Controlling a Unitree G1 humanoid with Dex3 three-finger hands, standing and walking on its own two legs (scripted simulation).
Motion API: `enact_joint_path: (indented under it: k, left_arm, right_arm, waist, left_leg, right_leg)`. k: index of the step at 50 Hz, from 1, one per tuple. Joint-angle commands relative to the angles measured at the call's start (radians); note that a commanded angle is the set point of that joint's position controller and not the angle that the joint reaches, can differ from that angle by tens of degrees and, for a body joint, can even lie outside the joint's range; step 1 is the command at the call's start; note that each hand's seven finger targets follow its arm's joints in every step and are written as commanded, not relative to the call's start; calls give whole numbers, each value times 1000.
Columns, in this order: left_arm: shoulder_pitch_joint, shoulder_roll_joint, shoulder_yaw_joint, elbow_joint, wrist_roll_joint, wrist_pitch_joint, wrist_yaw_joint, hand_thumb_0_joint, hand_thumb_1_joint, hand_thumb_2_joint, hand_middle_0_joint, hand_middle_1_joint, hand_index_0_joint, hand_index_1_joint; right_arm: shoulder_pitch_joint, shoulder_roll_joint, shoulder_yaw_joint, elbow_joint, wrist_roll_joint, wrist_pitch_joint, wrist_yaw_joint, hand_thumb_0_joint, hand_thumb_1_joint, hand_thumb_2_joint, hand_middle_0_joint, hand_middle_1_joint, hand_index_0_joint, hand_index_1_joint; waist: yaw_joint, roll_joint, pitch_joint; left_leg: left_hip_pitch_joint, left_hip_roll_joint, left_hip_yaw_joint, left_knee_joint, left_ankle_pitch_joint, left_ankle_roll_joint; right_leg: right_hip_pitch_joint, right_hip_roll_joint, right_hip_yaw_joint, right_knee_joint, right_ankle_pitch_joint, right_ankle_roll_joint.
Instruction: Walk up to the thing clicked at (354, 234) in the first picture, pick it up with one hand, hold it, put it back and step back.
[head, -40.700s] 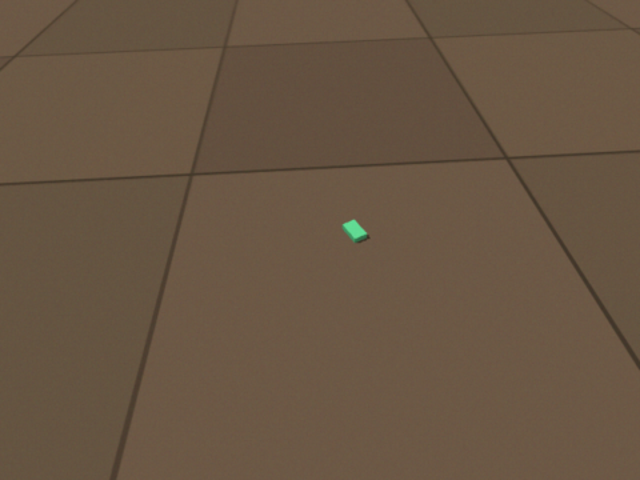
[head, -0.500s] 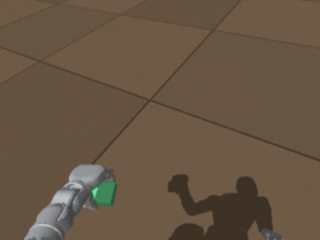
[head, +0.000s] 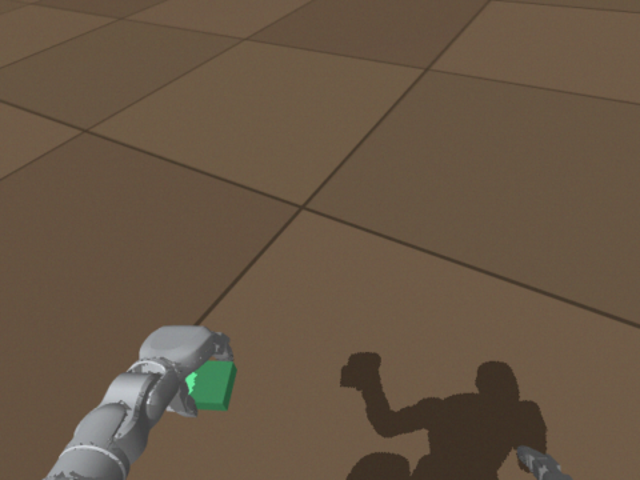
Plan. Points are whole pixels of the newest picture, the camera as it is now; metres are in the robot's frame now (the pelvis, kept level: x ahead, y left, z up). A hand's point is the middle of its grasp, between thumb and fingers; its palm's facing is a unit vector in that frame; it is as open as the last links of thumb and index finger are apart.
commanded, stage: hold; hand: left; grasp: from above
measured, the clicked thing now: (196, 384) +0.30 +0.22 -0.07
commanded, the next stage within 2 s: crouch in 0.42 s
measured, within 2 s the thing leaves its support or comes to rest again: neither
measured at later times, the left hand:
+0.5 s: hand (187, 374) +0.30 +0.22 -0.04, palm faces -0.49 -0.02 -0.87, open 9.0 cm
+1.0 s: hand (215, 395) +0.32 +0.22 -0.17, palm faces -0.44 +0.08 -0.89, open 9.0 cm
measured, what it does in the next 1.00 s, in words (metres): lowers itself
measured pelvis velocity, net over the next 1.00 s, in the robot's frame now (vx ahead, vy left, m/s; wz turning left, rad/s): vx -0.01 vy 0.00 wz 0.03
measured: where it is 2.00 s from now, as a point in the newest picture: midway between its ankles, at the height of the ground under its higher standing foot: outside the picture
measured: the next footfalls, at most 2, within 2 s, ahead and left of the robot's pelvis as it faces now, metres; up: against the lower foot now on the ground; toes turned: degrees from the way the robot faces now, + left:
none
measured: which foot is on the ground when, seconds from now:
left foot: down 0.00-1.00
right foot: down 0.00-1.00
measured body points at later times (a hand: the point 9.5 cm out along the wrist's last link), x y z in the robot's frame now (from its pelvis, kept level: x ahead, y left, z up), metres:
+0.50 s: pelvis +0.01 +0.00 +0.00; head +0.03 -0.02 +0.45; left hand +0.32 +0.22 +0.01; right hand +0.16 -0.25 -0.11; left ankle +0.03 +0.13 -0.73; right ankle +0.04 -0.14 -0.73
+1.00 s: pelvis -0.01 +0.00 -0.07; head +0.08 +0.01 +0.37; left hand +0.34 +0.22 -0.12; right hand +0.11 -0.28 -0.19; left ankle +0.03 +0.13 -0.73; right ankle +0.04 -0.14 -0.73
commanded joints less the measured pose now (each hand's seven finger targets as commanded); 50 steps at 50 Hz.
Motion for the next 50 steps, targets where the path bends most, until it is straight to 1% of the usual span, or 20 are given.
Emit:
enact_joint_path:
  k: [1, 8, 11, 12, 15, 17, 20, 22, 25, 26, 27, 28, 31, 33, 35, 39, 41, 47, 49, 50]
  left_arm:
    - [-355, 225, 131, -227, -7, -18, 40, 0, 731, 539, -1019, -569, -1065, -522]
    - [-416, 239, 151, -211, -9, -25, 68, 0, 744, 560, -1032, -574, -1079, -527]
    - [-332, 206, 134, -176, -5, -12, 72, 0, 755, 549, -1040, -572, -1087, -524]
    - [-332, 210, 136, -199, -2, -10, 70, 0, 749, 596, -1049, -572, -1087, -534]
    - [-342, 208, 121, -183, -4, -4, 57, 0, 760, 579, -1055, -563, -1094, -524]
    - [-355, 241, 144, -173, -1, -8, 51, 0, 735, 573, -1040, -550, -1076, -514]
    - [-370, 207, 111, -193, -9, -20, 38, 0, 726, 569, -1022, -564, -1063, -522]
    - [-325, 212, 126, -190, -6, -23, 42, 0, 715, 525, -1001, -560, -1050, -510]
    - [-372, 212, 120, -196, -9, -32, 51, 0, 744, 526, -1041, -525, -1082, -484]
    - [-361, 216, 130, -161, -3, -30, 58, 0, 768, 454, -1043, -568, -1107, -503]
    - [-405, 203, 109, -190, 1, -35, 64, 0, 688, 521, -963, -538, -1027, -496]
    - [-389, 229, 141, -154, 7, -36, 77, 0, 670, 580, -1011, -529, -1037, -506]
    - [-334, 198, 140, -88, 16, -40, 110, 0, 710, 620, -1039, -560, -1064, -537]
    - [-354, 178, 126, -61, 38, -49, 139, 0, 706, 624, -1043, -545, -1064, -526]
    - [-306, 167, 128, 15, 62, -55, 172, 0, 719, 635, -1065, -533, -1080, -519]
    - [-412, 152, 105, 93, 110, -80, 237, 0, 735, 640, -1078, -547, -1095, -532]
    - [-504, 167, 112, 103, 145, -88, 281, 0, 707, 630, -1051, -557, -1071, -539]
    - [-638, 127, 95, 266, 222, -82, 425, 0, 673, 535, -1019, -534, -1050, -504]
    - [-729, 193, 130, 270, 247, -70, 460, 0, 660, 547, -1020, -522, -1045, -498]
    - [-737, 197, 133, 306, 251, -58, 473, 0, 683, 517, -1030, -514, -1061, -484]
  right_arm:
    - [-107, -125, -35, -141, -2, -40, -14, 0, -910, -903, 199, 300, 199, 300]
    - [-100, -127, -35, -123, -5, -39, -15, 0, -907, -901, 199, 300, 199, 300]
    - [-104, -128, -39, -126, -5, -37, -12, 0, -908, -901, 199, 300, 199, 300]
    - [-107, -124, -40, -131, -5, -35, -13, 0, -909, -902, 199, 300, 199, 300]
    - [-105, -129, -42, -125, -7, -27, -11, 0, -909, -902, 199, 300, 199, 300]
    - [-100, -129, -43, -121, -4, -22, -12, 0, -908, -901, 199, 300, 199, 300]
    - [-94, -126, -43, -127, -6, -18, -12, 0, -907, -901, 199, 300, 199, 300]
    - [-91, -127, -46, -125, -5, -17, -11, 0, -905, -900, 199, 300, 199, 300]
    - [-84, -132, -47, -120, -6, -11, -8, 0, -901, -899, 199, 300, 199, 300]
    - [-88, -132, -47, -124, -5, -9, -9, 0, -932, -915, 200, 301, 200, 301]
    - [-81, -132, -45, -123, -7, -6, -8, 0, -888, -897, 201, 301, 201, 301]
    - [-85, -130, -46, -121, -5, -4, -9, 0, -898, -900, 200, 300, 200, 300]
    - [-77, -133, -49, -118, -9, 5, -1, 0, -898, -900, 200, 300, 200, 300]
    - [-64, -134, -52, -112, -14, 9, 3, 0, -898, -900, 200, 300, 200, 300]
    - [-61, -133, -56, -111, -17, 16, 10, 0, -901, -901, 200, 300, 200, 300]
    - [-30, -140, -67, -89, -29, 23, 26, 0, -905, -902, 199, 300, 200, 300]
    - [-9, -145, -77, -79, -40, 22, 33, 0, -906, -901, 199, 300, 200, 300]
    - [71, -162, -100, -69, -65, 16, 56, 0, -909, -902, 199, 300, 200, 300]
    - [95, -173, -108, -57, -74, 11, 55, 0, -909, -902, 199, 300, 200, 300]
    - [100, -173, -107, -54, -76, 10, 52, 0, -909, -902, 199, 300, 200, 300]
  waist:
    - [4, -11, -247]
    - [-4, 11, -258]
    - [3, -21, -238]
    - [8, -13, -255]
    - [-1, -26, -243]
    - [5, -15, -243]
    - [-9, -19, -265]
    - [4, -10, -272]
    - [-10, 14, -268]
    - [-9, -6, -256]
    - [-20, -9, -268]
    - [-9, -12, -252]
    - [-12, -29, -228]
    - [-26, -60, -227]
    - [-26, -74, -198]
    - [-54, -63, -234]
    - [-62, -27, -304]
    - [-101, -5, -440]
    - [-98, 47, -542]
    - [-100, 40, -555]
  left_leg:
    - [129, -39, 9, -93, 100, 22]
    - [156, -36, 6, -98, 131, 16]
    - [146, -38, 5, -97, 149, 17]
    - [153, -41, 9, -95, 162, 18]
    - [151, -39, 6, -96, 179, 20]
    - [148, -38, 6, -98, 182, 21]
    - [169, -41, 8, -92, 206, 22]
    - [175, -41, 8, -90, 231, 19]
    - [182, -32, 1, -99, 233, 13]
    - [179, -33, 1, -96, 238, 15]
    - [176, -34, 2, -90, 234, 17]
    - [163, -36, 4, -88, 229, 18]
    - [134, -41, 6, -76, 207, 16]
    - [104, -39, 4, -53, 196, 19]
    - [55, -46, 7, -23, 174, 19]
    - [-51, -47, 5, 93, 114, 14]
    - [-120, -43, 3, 187, 95, 10]
    - [-403, -40, -2, 455, 2, 14]
    - [-444, -39, -4, 524, -7, 16]
    - [-487, -41, -6, 551, -19, 16]
  right_leg:
    - [61, 44, -25, -109, 53, -30]
    - [59, 49, -30, -109, 83, -32]
    - [70, 46, -33, -113, 97, -31]
    - [79, 44, -31, -117, 112, -29]
    - [85, 43, -32, -118, 132, -27]
    - [88, 42, -31, -120, 135, -28]
    - [92, 41, -29, -117, 164, -27]
    - [99, 41, -32, -112, 181, -30]
    - [91, 46, -37, -106, 177, -36]
    - [84, 45, -38, -108, 183, -34]
    - [81, 44, -35, -106, 186, -32]
    - [81, 42, -37, -109, 181, -30]
    - [59, 38, -37, -99, 162, -30]
    - [30, 38, -38, -83, 157, -28]
    - [-5, 32, -36, -64, 142, -26]
    - [-141, 32, -39, 38, 94, -27]
    - [-233, 30, -36, 122, 81, -31]
    - [-497, 31, -46, 382, 4, -41]
    - [-567, 35, -50, 448, -16, -43]
    - [-597, 37, -53, 481, -25, -45]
